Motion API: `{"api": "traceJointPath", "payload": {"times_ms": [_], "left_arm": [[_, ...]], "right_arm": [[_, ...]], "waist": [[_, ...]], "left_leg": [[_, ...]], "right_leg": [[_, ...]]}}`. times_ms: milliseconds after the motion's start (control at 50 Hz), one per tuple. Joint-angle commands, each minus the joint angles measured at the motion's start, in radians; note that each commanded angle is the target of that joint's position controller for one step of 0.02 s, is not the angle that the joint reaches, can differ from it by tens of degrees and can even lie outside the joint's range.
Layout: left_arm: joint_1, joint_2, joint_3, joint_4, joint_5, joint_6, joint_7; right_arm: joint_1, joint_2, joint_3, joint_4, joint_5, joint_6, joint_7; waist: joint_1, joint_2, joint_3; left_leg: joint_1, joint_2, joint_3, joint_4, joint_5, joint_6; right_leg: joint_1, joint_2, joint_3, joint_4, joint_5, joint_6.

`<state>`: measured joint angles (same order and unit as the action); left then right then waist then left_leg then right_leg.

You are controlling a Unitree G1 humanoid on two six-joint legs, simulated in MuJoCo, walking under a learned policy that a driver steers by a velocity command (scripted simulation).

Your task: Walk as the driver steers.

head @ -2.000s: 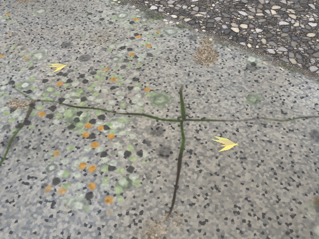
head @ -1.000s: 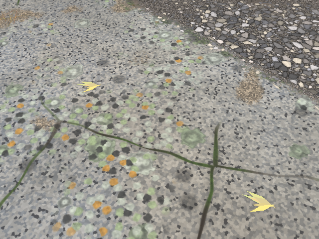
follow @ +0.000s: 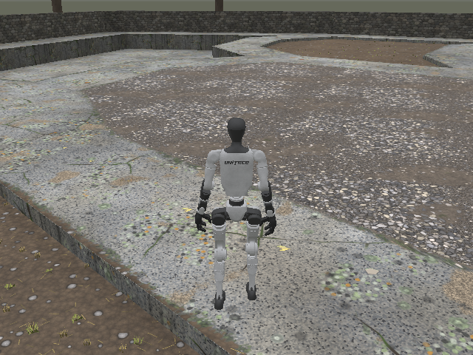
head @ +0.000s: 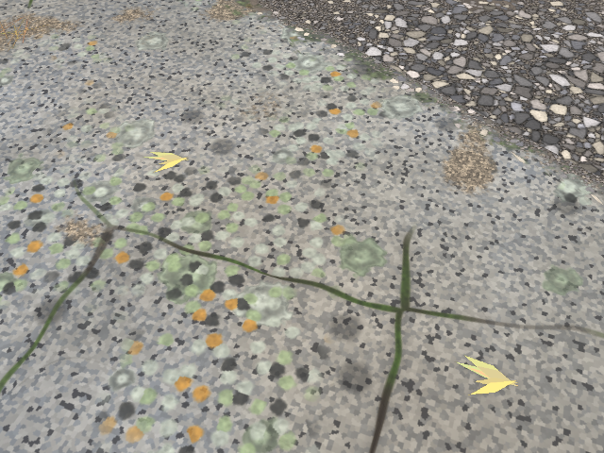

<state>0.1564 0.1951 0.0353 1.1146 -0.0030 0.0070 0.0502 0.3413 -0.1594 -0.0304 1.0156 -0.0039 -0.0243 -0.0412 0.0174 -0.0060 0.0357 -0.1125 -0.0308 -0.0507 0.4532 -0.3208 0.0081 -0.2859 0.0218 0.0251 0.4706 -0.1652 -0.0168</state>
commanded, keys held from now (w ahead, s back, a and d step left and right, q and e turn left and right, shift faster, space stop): no key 0.48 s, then w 0.52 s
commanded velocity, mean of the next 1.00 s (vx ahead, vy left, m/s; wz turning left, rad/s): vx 0.15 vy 0.00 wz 0.00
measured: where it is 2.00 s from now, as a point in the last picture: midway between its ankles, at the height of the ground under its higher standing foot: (313, 407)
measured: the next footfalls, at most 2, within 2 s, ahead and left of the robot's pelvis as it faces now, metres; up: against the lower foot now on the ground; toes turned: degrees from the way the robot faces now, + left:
left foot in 1.26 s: +0.48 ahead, +0.13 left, +0.00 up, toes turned +3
right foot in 1.72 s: +0.68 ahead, -0.11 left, +0.00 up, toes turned -9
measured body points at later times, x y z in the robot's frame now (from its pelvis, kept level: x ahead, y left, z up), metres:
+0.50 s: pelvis +0.00 +0.00 +0.00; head +0.02 +0.00 +0.45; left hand +0.04 +0.24 -0.16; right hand -0.02 -0.23 -0.16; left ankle -0.05 +0.12 -0.74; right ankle +0.05 -0.11 -0.74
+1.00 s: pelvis +0.15 -0.03 +0.01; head +0.15 -0.04 +0.46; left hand +0.09 +0.21 -0.14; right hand +0.25 -0.29 -0.12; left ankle +0.17 +0.12 -0.65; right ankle +0.08 -0.11 -0.74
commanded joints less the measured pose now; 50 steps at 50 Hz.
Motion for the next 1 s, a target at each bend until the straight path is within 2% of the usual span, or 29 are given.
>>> {"api": "traceJointPath", "payload": {"times_ms": [20,480,500,540,560,600,620,660,680,700,720,740,760,780,800,820,840,860,880,920,960,1000], "left_arm": [[0.013,0.097,0.012,-0.026,0.0,-0.006,0.003],[0.057,0.09,0.002,-0.022,-0.001,-0.006,0.001],[0.077,0.076,-0.002,-0.012,0.0,-0.005,0.001],[0.089,0.099,0.007,-0.009,-0.01,-0.004,0.004],[0.087,0.108,0.011,-0.014,-0.013,-0.009,0.004],[0.066,0.1,0.01,-0.035,-0.019,-0.035,-0.004],[0.045,0.088,0.009,-0.048,-0.022,-0.052,-0.011],[-0.036,0.051,-0.001,-0.088,-0.028,-0.087,-0.032],[-0.052,0.059,-0.001,-0.099,-0.028,-0.101,-0.039],[-0.036,0.059,-0.003,-0.101,-0.03,-0.113,-0.047],[-0.017,0.066,-0.001,-0.101,-0.033,-0.119,-0.053],[0.04,0.072,0.004,-0.084,-0.037,-0.123,-0.057],[0.139,0.086,0.016,-0.046,-0.036,-0.122,-0.056],[0.278,0.127,0.037,-0.005,-0.031,-0.118,-0.054],[0.445,0.225,0.069,0.025,-0.025,-0.113,-0.049],[0.517,0.241,0.063,0.03,-0.015,-0.117,-0.057],[0.404,0.169,0.037,0.005,-0.006,-0.125,-0.055],[0.309,0.127,0.021,-0.034,-0.004,-0.127,-0.057],[0.255,0.116,0.011,-0.054,-0.002,-0.123,-0.062],[0.243,0.084,-0.008,-0.063,0.007,-0.112,-0.067],[0.275,0.101,-0.01,-0.059,0.009,-0.104,-0.059],[0.287,0.134,-0.008,-0.066,0.011,-0.099,-0.046]], "right_arm": [[0.075,-0.084,-0.013,-0.007,0.001,-0.006,-0.002],[0.105,-0.078,-0.002,0.043,0.004,-0.005,-0.001],[0.126,-0.064,0.001,0.056,0.003,-0.005,-0.001],[0.121,-0.086,-0.006,0.052,0.009,-0.001,-0.005],[0.114,-0.095,-0.008,0.04,0.012,-0.002,-0.008],[0.136,-0.103,-0.01,0.031,0.02,-0.018,-0.008],[0.166,-0.119,-0.015,0.034,0.026,-0.03,-0.006],[0.222,-0.193,-0.039,0.044,0.033,-0.044,0.001],[0.198,-0.201,-0.044,0.032,0.031,-0.048,0.003],[0.177,-0.192,-0.042,0.021,0.029,-0.053,0.007],[0.142,-0.184,-0.042,0.008,0.032,-0.053,0.009],[0.111,-0.181,-0.04,-0.004,0.035,-0.049,0.012],[0.074,-0.184,-0.04,-0.022,0.034,-0.045,0.015],[0.023,-0.187,-0.038,-0.049,0.031,-0.051,0.016],[-0.008,-0.128,-0.023,-0.084,0.031,-0.063,0.017],[0.022,-0.076,-0.008,-0.098,0.031,-0.083,0.017],[0.016,-0.112,-0.016,-0.1,0.048,-0.095,0.027],[0.0,-0.122,-0.018,-0.101,0.055,-0.103,0.039],[-0.012,-0.128,-0.023,-0.102,0.049,-0.108,0.043],[-0.041,-0.158,-0.044,-0.112,0.037,-0.1,0.047],[-0.057,-0.127,-0.04,-0.119,0.029,-0.083,0.052],[-0.151,-0.109,-0.03,-0.163,0.025,-0.075,0.051]], "waist": [[0.0,0.009,0.011],[-0.006,0.01,0.019],[-0.006,0.01,-0.006],[-0.008,0.013,0.032],[-0.012,0.013,0.066],[-0.029,0.027,0.116],[-0.045,0.057,0.123],[-0.079,0.182,0.149],[-0.071,0.185,0.176],[-0.052,0.178,0.182],[-0.025,0.158,0.178],[0.012,0.148,0.161],[0.057,0.134,0.119],[0.119,0.091,0.052],[0.172,-0.147,-0.019],[0.156,-0.282,-0.087],[0.092,-0.139,-0.018],[0.059,-0.076,0.033],[0.033,-0.032,0.051],[0.011,-0.035,0.07],[0.002,-0.044,0.072],[0.012,-0.039,0.091]], "left_leg": [[-0.174,0.042,-0.025,-0.11,0.104,0.017],[-0.173,0.042,-0.014,-0.107,0.11,0.018],[-0.165,0.033,-0.004,-0.114,0.022,0.019],[-0.203,0.017,0.001,-0.093,-0.218,0.045],[-0.23,0.027,-0.017,-0.088,-0.326,0.066],[-0.244,0.075,-0.086,-0.108,-0.408,0.108],[-0.197,0.117,-0.15,-0.143,-0.423,0.137],[-0.048,0.274,-0.376,-0.286,-0.459,0.221],[-0.039,0.327,-0.432,-0.303,-0.408,0.244],[-0.039,0.34,-0.428,-0.289,-0.327,0.245],[-0.046,0.322,-0.378,-0.263,-0.227,0.222],[-0.088,0.279,-0.3,-0.224,-0.153,0.187],[-0.173,0.216,-0.217,-0.158,-0.043,0.15],[-0.28,0.153,-0.139,-0.006,0.18,0.113],[-0.47,0.019,0.028,0.361,0.205,0.035],[-0.623,-0.043,0.002,0.656,-0.171,0.014],[-0.703,0.029,-0.071,0.83,-0.155,0.042],[-0.719,0.079,-0.069,0.87,-0.063,0.066],[-0.715,0.12,-0.05,0.838,0.023,0.078],[-0.667,0.161,-0.01,0.756,0.107,0.064],[-0.647,0.169,0.03,0.696,0.138,0.034],[-0.665,0.171,0.051,0.574,0.193,0.004]], "right_leg": [[0.142,-0.052,0.06,-0.063,0.047,-0.035],[0.144,-0.044,0.058,-0.059,0.07,-0.035],[0.158,-0.036,0.049,-0.064,-0.028,-0.034],[0.099,-0.007,0.029,-0.042,-0.333,-0.046],[0.043,-0.009,0.037,-0.035,-0.457,-0.057],[-0.041,-0.026,0.063,-0.013,-0.504,-0.074],[-0.094,-0.022,0.052,0.029,-0.449,-0.069],[-0.258,0.016,-0.051,0.2,-0.236,-0.039],[-0.295,-0.015,-0.045,0.25,-0.209,-0.048],[-0.291,-0.032,-0.038,0.246,-0.223,-0.059],[-0.246,-0.035,-0.051,0.19,-0.235,-0.067],[-0.122,-0.021,-0.07,0.088,-0.213,-0.071],[0.076,0.013,-0.086,0.021,-0.161,-0.068],[0.287,-0.007,-0.012,-0.002,-0.106,-0.081],[0.482,-0.189,0.305,-0.146,-0.221,-0.171],[0.568,-0.377,0.685,-0.28,-0.237,-0.273],[0.489,-0.408,0.67,-0.276,-0.25,-0.272],[0.408,-0.368,0.534,-0.286,-0.223,-0.246],[0.357,-0.326,0.424,-0.309,-0.19,-0.22],[0.29,-0.248,0.252,-0.34,-0.032,-0.179],[0.253,-0.22,0.16,-0.352,0.114,-0.177],[0.223,-0.215,0.116,-0.37,0.19,-0.186]]}}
